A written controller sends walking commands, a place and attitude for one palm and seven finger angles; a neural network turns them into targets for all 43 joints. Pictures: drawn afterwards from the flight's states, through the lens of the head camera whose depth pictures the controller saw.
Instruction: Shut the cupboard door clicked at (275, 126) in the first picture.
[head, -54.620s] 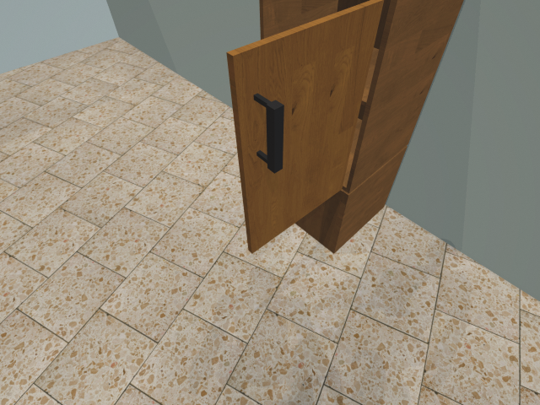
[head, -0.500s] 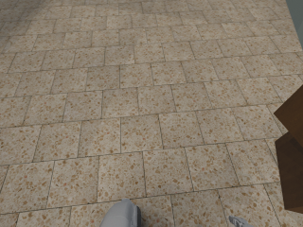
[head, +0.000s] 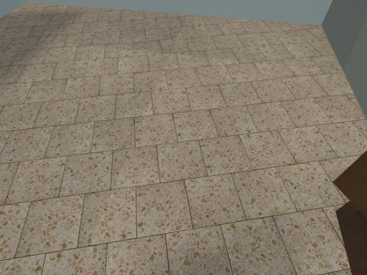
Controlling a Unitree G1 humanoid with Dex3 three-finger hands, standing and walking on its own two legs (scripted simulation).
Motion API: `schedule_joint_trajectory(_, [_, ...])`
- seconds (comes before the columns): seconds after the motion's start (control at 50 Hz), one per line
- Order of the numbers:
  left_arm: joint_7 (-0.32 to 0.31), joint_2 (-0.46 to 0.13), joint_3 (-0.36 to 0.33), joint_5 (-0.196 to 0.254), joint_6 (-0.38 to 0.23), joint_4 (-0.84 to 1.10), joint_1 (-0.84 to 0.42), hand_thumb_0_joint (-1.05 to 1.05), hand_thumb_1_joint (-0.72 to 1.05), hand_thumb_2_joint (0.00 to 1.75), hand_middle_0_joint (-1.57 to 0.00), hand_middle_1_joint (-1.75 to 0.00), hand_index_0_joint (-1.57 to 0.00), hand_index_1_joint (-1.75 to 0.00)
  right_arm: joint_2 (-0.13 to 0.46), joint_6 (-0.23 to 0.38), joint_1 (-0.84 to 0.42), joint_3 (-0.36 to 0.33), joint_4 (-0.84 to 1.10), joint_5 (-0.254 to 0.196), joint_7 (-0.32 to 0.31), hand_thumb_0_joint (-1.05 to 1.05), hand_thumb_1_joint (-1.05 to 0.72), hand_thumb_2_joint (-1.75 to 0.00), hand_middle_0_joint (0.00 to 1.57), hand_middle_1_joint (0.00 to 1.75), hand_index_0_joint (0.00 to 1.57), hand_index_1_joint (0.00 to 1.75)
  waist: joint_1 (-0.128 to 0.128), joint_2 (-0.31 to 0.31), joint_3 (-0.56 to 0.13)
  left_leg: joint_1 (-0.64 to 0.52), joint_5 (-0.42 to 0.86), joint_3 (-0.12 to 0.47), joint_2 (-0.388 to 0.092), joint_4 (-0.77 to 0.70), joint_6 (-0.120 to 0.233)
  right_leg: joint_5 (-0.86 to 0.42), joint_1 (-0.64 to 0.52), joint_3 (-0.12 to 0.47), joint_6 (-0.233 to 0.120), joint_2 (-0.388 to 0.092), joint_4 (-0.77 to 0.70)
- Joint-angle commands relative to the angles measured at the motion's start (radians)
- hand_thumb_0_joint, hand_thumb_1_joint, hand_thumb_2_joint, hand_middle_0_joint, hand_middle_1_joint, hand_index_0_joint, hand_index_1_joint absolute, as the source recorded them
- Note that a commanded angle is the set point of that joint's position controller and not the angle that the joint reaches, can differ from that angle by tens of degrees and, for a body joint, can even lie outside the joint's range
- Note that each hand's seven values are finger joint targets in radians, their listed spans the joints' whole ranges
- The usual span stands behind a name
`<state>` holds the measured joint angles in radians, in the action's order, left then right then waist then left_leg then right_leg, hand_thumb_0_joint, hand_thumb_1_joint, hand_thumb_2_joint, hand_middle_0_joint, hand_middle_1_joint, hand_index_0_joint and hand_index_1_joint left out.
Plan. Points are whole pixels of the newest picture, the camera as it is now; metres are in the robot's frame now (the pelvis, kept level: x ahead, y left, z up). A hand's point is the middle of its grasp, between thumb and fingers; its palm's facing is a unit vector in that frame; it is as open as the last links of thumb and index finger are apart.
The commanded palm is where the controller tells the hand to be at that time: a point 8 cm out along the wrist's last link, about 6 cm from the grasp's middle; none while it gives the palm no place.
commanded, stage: turn to face it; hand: left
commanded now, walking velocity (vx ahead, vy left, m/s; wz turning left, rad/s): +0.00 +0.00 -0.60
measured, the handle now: out of the picture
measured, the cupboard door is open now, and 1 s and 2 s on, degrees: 33 33 33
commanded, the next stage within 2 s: take the last steps up to it in 1.82 s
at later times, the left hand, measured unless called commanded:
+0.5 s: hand (101, 254) +0.19 +0.23 -0.15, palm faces -0.20 -0.96 -0.20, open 7.4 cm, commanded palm none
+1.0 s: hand (147, 231) +0.25 +0.12 -0.14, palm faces -0.53 -0.81 -0.23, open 7.4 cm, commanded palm none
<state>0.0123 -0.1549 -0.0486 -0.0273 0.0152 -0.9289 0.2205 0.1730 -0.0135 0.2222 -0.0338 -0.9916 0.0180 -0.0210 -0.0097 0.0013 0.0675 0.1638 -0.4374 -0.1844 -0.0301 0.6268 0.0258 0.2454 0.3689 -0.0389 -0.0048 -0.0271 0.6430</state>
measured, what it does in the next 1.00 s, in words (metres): steps on the spot, turning right: left foot, then right foot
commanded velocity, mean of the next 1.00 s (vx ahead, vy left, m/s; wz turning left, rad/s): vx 0.00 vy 0.00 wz -0.60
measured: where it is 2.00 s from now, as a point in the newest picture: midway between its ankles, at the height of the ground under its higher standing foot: outside the picture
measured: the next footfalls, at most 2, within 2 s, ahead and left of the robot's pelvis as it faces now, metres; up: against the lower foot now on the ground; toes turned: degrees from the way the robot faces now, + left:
left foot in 0.32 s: +0.09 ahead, +0.14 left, +0.00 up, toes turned -8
right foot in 0.72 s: +0.05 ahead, -0.11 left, +0.00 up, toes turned -30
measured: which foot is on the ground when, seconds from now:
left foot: down 0.00-0.00, up 0.02-0.30, down 0.32-0.72, up 0.74-1.00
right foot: down 0.00-0.32, up 0.34-0.70, down 0.72-1.00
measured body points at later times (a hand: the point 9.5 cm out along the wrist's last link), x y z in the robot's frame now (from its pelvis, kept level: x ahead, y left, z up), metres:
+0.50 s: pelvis +0.05 +0.04 +0.02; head +0.10 +0.06 +0.47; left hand +0.20 +0.28 -0.13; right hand +0.06 -0.21 -0.11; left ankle +0.05 +0.15 -0.72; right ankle +0.00 -0.09 -0.64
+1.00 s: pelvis +0.06 +0.00 +0.02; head +0.11 -0.04 +0.46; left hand +0.27 +0.16 -0.12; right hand -0.01 -0.26 -0.13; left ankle +0.15 +0.14 -0.66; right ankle +0.01 -0.09 -0.72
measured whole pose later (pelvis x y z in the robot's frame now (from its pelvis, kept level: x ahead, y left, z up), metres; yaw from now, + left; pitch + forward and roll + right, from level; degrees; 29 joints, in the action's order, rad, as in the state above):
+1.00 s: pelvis +0.06 +0.00 +0.02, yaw -33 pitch +1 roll +1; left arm 0.01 -0.19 -0.05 -0.02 0.04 -0.87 0.18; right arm 0.24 -0.06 0.16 -0.05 -0.88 0.01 -0.01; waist 0.02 0.01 0.11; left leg 0.48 -0.40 -0.01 -0.08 0.98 -0.09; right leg 0.26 0.28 0.05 -0.03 0.03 0.52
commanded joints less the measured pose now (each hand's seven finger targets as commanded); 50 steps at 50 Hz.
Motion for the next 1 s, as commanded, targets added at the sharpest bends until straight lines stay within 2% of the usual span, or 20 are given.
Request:
schedule_joint_trajectory(0.0, [-0.028, -0.249, -0.055, 0.005, -0.027, 0.002, 0.203, 0.0, 0.9, 0.9, -0.2, -0.3, -0.2, -0.3, 0.094, -0.005, 0.019, -0.028, 0.098, -0.01, -0.014, 0.0, -0.9, -0.9, 0.2, 0.3, 0.2, 0.3, -0.046, -0.231, -0.124, 0.308, -0.232, 0.143, 0.029, 0.465, -0.051, -0.59, -0.289, 0.51, -0.248, -0.361, -0.323])
schedule_joint_trajectory(0.04, [-0.048, -0.205, -0.066, 0.001, -0.019, 0.024, 0.111, 0.0, 0.9, 0.9, -0.2, -0.3, -0.2, -0.3, 0.106, -0.004, -0.024, -0.032, 0.107, -0.011, -0.015, 0.0, -0.9, -0.9, 0.2, 0.3, 0.2, 0.3, -0.031, -0.228, -0.152, 0.399, -0.126, 0.208, -0.003, 0.551, -0.055, -0.56, -0.343, 0.467, -0.244, -0.29, -0.301])
schedule_joint_trajectory(0.1, [-0.052, -0.188, -0.066, 0.001, -0.011, 0.051, 0.052, 0.0, 0.9, 0.9, -0.2, -0.3, -0.2, -0.3, 0.085, -0.009, -0.038, -0.026, 0.11, -0.01, -0.009, 0.0, -0.9, -0.9, 0.2, 0.3, 0.2, 0.3, -0.01, -0.077, -0.188, 0.333, -0.049, 0.201, -0.021, 0.456, -0.067, -0.514, -0.287, 0.341, -0.207, -0.218, -0.264])
schedule_joint_trajectory(0.22, [-0.033, -0.223, -0.077, -0.004, 0.006, 0.062, 0.006, 0.0, 0.9, 0.9, -0.2, -0.3, -0.2, -0.3, 0.072, -0.01, -0.008, -0.027, 0.129, -0.015, -0.012, 0.0, -0.9, -0.9, 0.2, 0.3, 0.2, 0.3, 0.004, -0.136, -0.141, 0.162, 0.032, 0.167, 0.02, 0.064, -0.069, -0.369, -0.146, 0.362, -0.165, -0.152, -0.252])
schedule_joint_trajectory(0.26, [-0.029, -0.207, -0.074, 0.006, 0.013, 0.07, -0.045, 0.0, 0.9, 0.9, -0.2, -0.3, -0.2, -0.3, 0.096, 0.005, 0.081, -0.032, 0.108, -0.017, -0.017, 0.0, -0.9, -0.9, 0.2, 0.3, 0.2, 0.3, 0.055, -0.117, -0.164, -0.039, 0.195, 0.169, 0.006, -0.174, -0.068, -0.259, -0.025, 0.327, -0.095, -0.098, -0.183])
schedule_joint_trajectory(0.28, [-0.024, -0.163, -0.065, 0.017, 0.017, 0.094, -0.05, 0.0, 0.9, 0.9, -0.2, -0.3, -0.2, -0.3, 0.166, 0.018, 0.115, -0.042, 0.105, -0.008, -0.022, 0.0, -0.9, -0.9, 0.2, 0.3, 0.2, 0.3, 0.069, 0.059, -0.179, -0.14, 0.195, 0.307, -0.138, -0.309, -0.033, -0.067, 0.091, 0.24, -0.042, 0.0, -0.07])
schedule_joint_trajectory(0.3, [-0.014, -0.122, -0.056, 0.022, 0.018, 0.116, -0.046, 0.0, 0.9, 0.9, -0.2, -0.3, -0.2, -0.3, 0.263, 0.021, 0.108, -0.06, 0.125, 0.007, -0.026, 0.0, -0.9, -0.9, 0.2, 0.3, 0.2, 0.3, 0.065, 0.334, -0.148, -0.163, 0.324, 0.545, -0.386, -0.376, 0.069, 0.312, 0.242, 0.087, 0.021, 0.11, 0.161])
schedule_joint_trajectory(0.32, [-0.011, -0.159, -0.058, 0.01, 0.022, 0.121, -0.088, 0.0, 0.9, 0.9, -0.2, -0.3, -0.2, -0.3, 0.272, 0.013, 0.099, -0.059, 0.131, 0.013, -0.031, 0.0, -0.9, -0.9, 0.2, 0.3, 0.2, 0.3, 0.079, 0.253, -0.1, -0.071, 0.428, 0.554, -0.446, -0.357, 0.143, 0.36, 0.227, 0.1, 0.028, 0.068, 0.336])
schedule_joint_trajectory(0.36, [0.002, -0.17, -0.072, -0.002, 0.028, 0.097, -0.053, 0.0, 0.9, 0.9, -0.2, -0.3, -0.2, -0.3, 0.217, 0.021, 0.003, -0.043, 0.161, 0.017, -0.033, 0.0, -0.9, -0.9, 0.2, 0.3, 0.2, 0.3, 0.016, 0.173, -0.069, -0.034, 0.582, 0.426, -0.378, -0.319, 0.145, 0.269, 0.242, 0.088, 0.043, 0.034, 0.493])
schedule_joint_trajectory(0.42, [0.018, -0.148, -0.063, 0.006, 0.038, 0.093, -0.051, 0.0, 0.9, 0.9, -0.2, -0.3, -0.2, -0.3, 0.2, 0.017, -0.005, -0.037, 0.165, 0.017, -0.034, 0.0, -0.9, -0.9, 0.2, 0.3, 0.2, 0.3, 0.008, 0.156, -0.052, -0.078, 0.735, 0.228, -0.29, -0.259, 0.104, 0.201, 0.232, 0.049, 0.061, 0.015, 0.492])
schedule_joint_trajectory(0.56, [0.028, -0.137, -0.045, 0.005, 0.036, 0.145, -0.147, 0.0, 0.9, 0.9, -0.2, -0.3, -0.2, -0.3, 0.216, 0.011, 0.077, -0.053, 0.133, 0.016, -0.02, 0.0, -0.9, -0.9, 0.2, 0.3, 0.2, 0.3, 0.056, 0.221, -0.068, -0.138, 0.757, 0.117, -0.302, -0.21, 0.089, 0.147, 0.131, -0.036, 0.047, 0.008, 0.211])
schedule_joint_trajectory(0.62, [0.027, -0.141, -0.045, 0.005, 0.031, 0.147, -0.134, 0.0, 0.9, 0.9, -0.2, -0.3, -0.2, -0.3, 0.241, 0.008, 0.05, -0.062, 0.139, 0.016, -0.014, 0.0, -0.9, -0.9, 0.2, 0.3, 0.2, 0.3, 0.046, 0.221, -0.08, -0.113, 0.749, 0.093, -0.32, -0.163, 0.073, 0.14, 0.038, -0.06, 0.024, 0.023, 0.089])
schedule_joint_trajectory(0.66, [0.024, -0.167, -0.051, 0.004, 0.021, 0.132, -0.064, 0.0, 0.9, 0.9, -0.2, -0.3, -0.2, -0.3, 0.248, 0.006, 0.028, -0.065, 0.148, 0.009, -0.007, 0.0, -0.9, -0.9, 0.2, 0.3, 0.2, 0.3, 0.001, 0.174, -0.099, -0.033, 0.69, 0.057, -0.302, -0.052, 0.027, -0.005, -0.123, -0.067, 0.004, 0.032, -0.079])
schedule_joint_trajectory(0.68, [0.019, -0.208, -0.061, 0.001, 0.01, 0.107, 0.03, 0.0, 0.9, 0.9, -0.2, -0.3, -0.2, -0.3, 0.241, 0.007, 0.009, -0.064, 0.158, 0.0, -0.001, 0.0, -0.9, -0.9, 0.2, 0.3, 0.2, 0.3, -0.052, 0.08, -0.149, 0.046, 0.618, 0.011, -0.26, 0.107, -0.019, -0.172, -0.28, -0.015, -0.021, -0.009, -0.196])
schedule_joint_trajectory(0.7, [0.003, -0.326, -0.083, -0.009, -0.005, 0.086, 0.111, 0.0, 0.9, 0.9, -0.2, -0.3, -0.2, -0.3, 0.159, 0.004, -0.011, -0.046, 0.199, -0.011, 0.004, 0.0, -0.9, -0.9, 0.2, 0.3, 0.2, 0.3, -0.085, -0.234, -0.19, 0.326, 0.06, -0.043, -0.112, 0.364, -0.083, -0.507, -0.482, 0.332, -0.119, -0.264, -0.254])
schedule_joint_trajectory(0.72, [-0.013, -0.367, -0.088, 0.011, -0.002, 0.068, 0.149, 0.0, 0.9, 0.9, -0.2, -0.3, -0.2, -0.3, 0.163, -0.012, -0.059, -0.038, 0.229, -0.009, -0.003, 0.0, -0.9, -0.9, 0.2, 0.3, 0.2, 0.3, -0.095, -0.287, -0.181, 0.422, -0.247, 0.085, -0.039, 0.539, -0.096, -0.735, -0.415, 0.468, -0.223, -0.381, -0.252])
schedule_joint_trajectory(0.74, [-0.024, -0.346, -0.082, 0.013, 0.001, 0.077, 0.115, 0.0, 0.9, 0.9, -0.2, -0.3, -0.2, -0.3, 0.165, -0.024, -0.056, -0.034, 0.221, -0.01, -0.007, 0.0, -0.9, -0.9, 0.2, 0.3, 0.2, 0.3, -0.072, -0.215, -0.142, 0.445, -0.185, 0.189, -0.066, 0.608, -0.086, -0.563, -0.358, 0.425, -0.244, -0.366, -0.279])
schedule_joint_trajectory(0.76, [-0.036, -0.304, -0.083, 0.008, 0.007, 0.102, 0.043, 0.0, 0.9, 0.9, -0.2, -0.3, -0.2, -0.3, 0.154, -0.024, -0.07, -0.038, 0.216, -0.006, -0.008, 0.0, -0.9, -0.9, 0.2, 0.3, 0.2, 0.3, -0.051, -0.247, -0.118, 0.482, -0.122, 0.206, -0.084, 0.614, -0.084, -0.445, -0.323, 0.407, -0.217, -0.306, -0.296])
schedule_joint_trajectory(0.84, [-0.031, -0.251, -0.058, 0.007, 0.001, 0.143, -0.072, 0.0, 0.9, 0.9, -0.2, -0.3, -0.2, -0.3, 0.155, -0.028, -0.025, -0.036, 0.177, -0.001, 0.002, 0.0, -0.9, -0.9, 0.2, 0.3, 0.2, 0.3, 0.019, -0.128, -0.119, 0.372, 0.034, 0.182, -0.074, 0.515, -0.112, -0.449, -0.21, 0.257, -0.171, -0.196, -0.265])
schedule_joint_trajectory(0.98, [-0.023, -0.273, -0.073, -0.001, 0.002, 0.123, -0.021, 0.0, 0.9, 0.9, -0.2, -0.3, -0.2, -0.3, 0.136, -0.014, -0.053, -0.033, 0.199, -0.009, -0.001, 0.0, -0.9, -0.9, 0.2, 0.3, 0.2, 0.3, -0.005, -0.133, -0.141, 0.312, 0.015, 0.164, -0.023, 0.227, -0.113, -0.45, -0.242, 0.345, -0.187, -0.178, -0.231])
